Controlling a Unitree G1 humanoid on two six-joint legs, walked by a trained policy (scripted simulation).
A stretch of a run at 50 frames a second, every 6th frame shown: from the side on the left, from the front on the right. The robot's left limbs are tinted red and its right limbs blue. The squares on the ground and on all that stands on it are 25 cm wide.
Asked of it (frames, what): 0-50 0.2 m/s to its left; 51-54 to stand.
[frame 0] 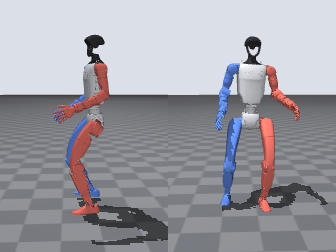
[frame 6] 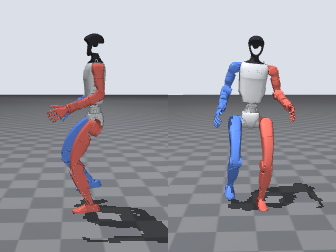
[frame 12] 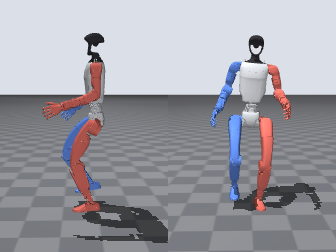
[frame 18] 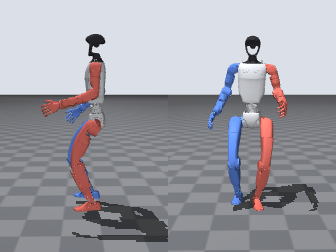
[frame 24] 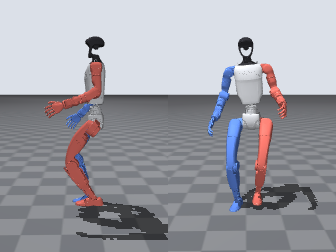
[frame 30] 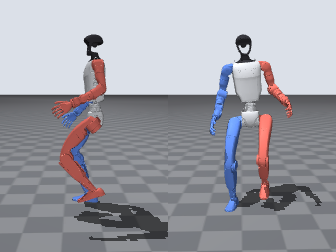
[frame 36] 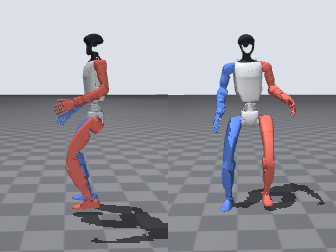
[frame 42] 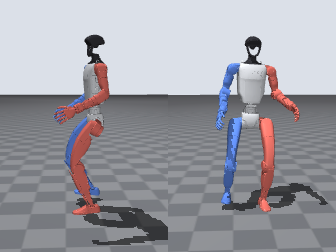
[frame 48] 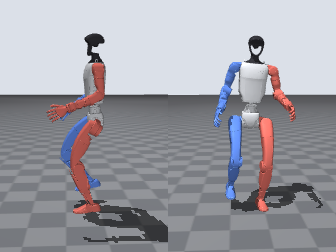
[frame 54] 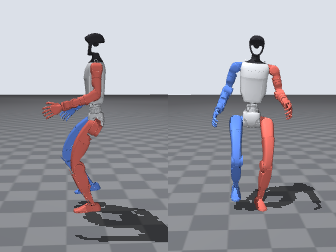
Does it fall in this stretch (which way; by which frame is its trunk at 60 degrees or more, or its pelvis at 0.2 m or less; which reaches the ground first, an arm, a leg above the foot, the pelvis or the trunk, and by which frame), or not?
no
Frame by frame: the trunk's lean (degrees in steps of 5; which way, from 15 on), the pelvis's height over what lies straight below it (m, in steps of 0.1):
0: 0, 0.7
6: 5, 0.7
12: 5, 0.7
18: 0, 0.7
24: 5, 0.7
30: 5, 0.8
36: 5, 0.8
42: 0, 0.7
48: 5, 0.7
54: 5, 0.7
